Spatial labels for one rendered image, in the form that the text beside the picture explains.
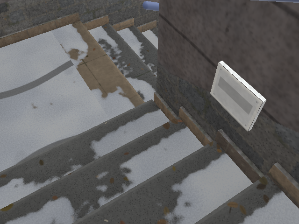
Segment stairs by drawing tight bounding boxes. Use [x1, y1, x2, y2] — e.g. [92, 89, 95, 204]
[0, 99, 299, 224]
[89, 23, 159, 103]

